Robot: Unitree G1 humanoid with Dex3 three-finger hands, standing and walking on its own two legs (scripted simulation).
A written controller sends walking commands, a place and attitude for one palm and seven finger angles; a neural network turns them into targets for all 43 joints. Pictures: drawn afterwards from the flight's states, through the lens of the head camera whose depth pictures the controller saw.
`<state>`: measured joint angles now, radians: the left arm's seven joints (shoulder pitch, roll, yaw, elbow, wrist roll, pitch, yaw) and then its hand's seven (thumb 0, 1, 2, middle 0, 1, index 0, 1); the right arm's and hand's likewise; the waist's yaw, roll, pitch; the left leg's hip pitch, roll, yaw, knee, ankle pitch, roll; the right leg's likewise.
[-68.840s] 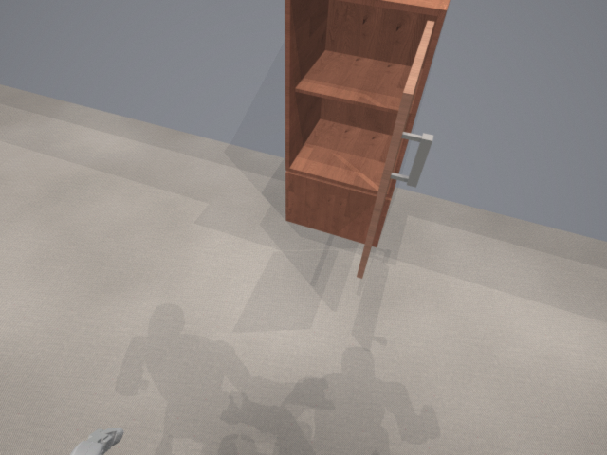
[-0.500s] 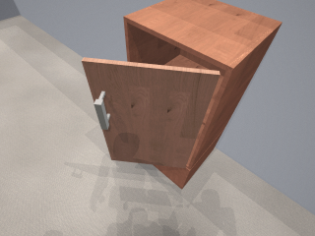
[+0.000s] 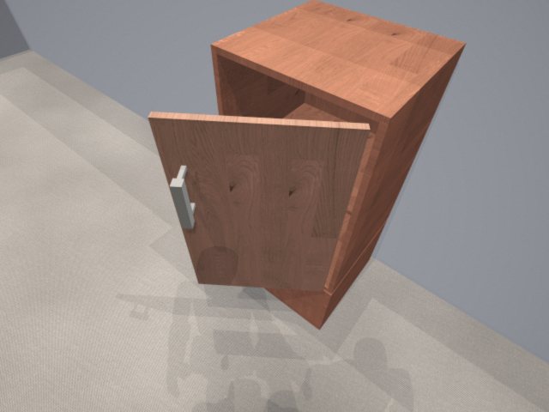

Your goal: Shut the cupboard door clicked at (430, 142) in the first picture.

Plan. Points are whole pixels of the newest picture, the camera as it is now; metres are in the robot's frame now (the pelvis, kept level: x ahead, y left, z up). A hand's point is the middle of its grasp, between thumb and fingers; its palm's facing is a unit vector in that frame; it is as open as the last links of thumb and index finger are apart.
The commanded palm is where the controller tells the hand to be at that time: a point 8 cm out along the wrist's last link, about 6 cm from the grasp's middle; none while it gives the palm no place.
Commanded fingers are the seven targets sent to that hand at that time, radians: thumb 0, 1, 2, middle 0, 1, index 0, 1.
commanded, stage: come to a stop and stand still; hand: left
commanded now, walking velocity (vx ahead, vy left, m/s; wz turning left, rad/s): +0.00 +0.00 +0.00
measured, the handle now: (185, 197) +0.51 +0.21 -0.03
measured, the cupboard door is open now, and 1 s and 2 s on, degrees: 36 36 36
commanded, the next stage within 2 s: look again from close up in 0.10 s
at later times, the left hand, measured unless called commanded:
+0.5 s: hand out of the picture +0.02 +0.20 -0.18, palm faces +0.02 -0.98 -0.21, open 7.3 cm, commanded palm none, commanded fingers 0.00 0.90 0.90 -0.20 -0.30 -0.20 -0.30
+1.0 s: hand out of the picture +0.04 +0.22 -0.18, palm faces +0.01 -0.97 -0.23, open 7.3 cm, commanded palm none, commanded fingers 0.00 0.90 0.90 -0.20 -0.30 -0.20 -0.30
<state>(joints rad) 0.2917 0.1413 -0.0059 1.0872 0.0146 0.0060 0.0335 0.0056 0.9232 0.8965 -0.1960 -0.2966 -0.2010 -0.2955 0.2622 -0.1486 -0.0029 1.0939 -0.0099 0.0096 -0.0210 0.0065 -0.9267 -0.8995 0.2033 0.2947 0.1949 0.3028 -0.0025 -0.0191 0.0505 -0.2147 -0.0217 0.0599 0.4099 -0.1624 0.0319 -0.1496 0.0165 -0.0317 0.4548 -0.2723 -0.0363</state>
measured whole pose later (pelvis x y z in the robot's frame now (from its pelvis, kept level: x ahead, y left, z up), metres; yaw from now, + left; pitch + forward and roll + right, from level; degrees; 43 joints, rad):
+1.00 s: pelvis +0.02 +0.03 -0.01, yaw +1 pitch -1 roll -1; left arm 0.29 0.20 -0.01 1.02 0.02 0.00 0.04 0.00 0.91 0.90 -0.20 -0.30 -0.20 -0.30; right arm 0.24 -0.20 0.00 1.00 -0.01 -0.03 -0.03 0.01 -0.90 -0.90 0.21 0.30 0.20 0.30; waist 0.00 -0.01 0.03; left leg -0.26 -0.05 0.05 0.51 -0.24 0.08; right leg -0.16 -0.02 -0.04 0.49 -0.32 0.01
